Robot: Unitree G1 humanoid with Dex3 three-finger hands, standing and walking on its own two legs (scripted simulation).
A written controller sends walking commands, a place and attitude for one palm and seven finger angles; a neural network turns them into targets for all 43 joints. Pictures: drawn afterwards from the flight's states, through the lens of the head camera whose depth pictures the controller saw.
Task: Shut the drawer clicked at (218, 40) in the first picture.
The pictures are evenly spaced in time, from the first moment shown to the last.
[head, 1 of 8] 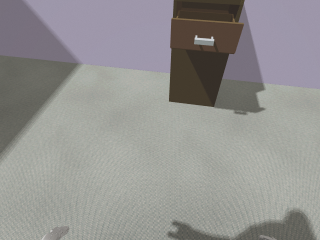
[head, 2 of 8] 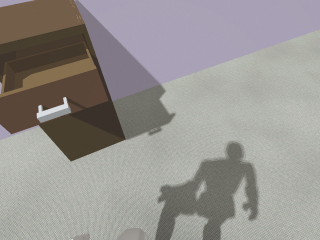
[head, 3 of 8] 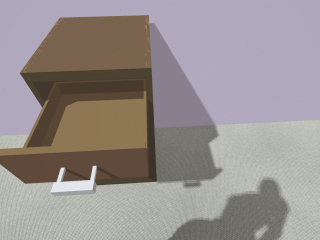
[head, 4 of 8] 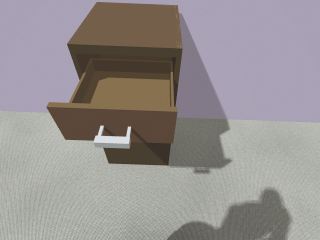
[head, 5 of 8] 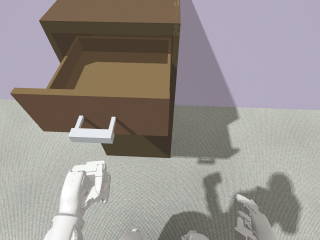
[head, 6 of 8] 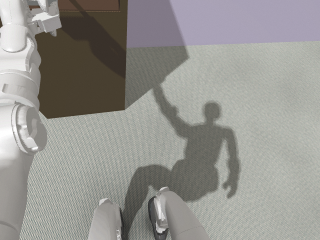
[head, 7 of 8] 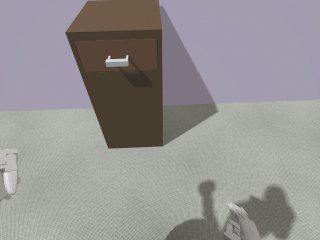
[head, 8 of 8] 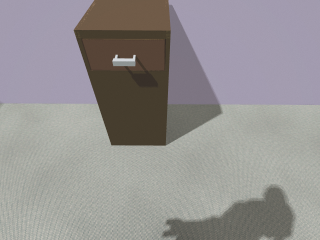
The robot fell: no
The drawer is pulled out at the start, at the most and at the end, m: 0.28 0.28 0.00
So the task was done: yes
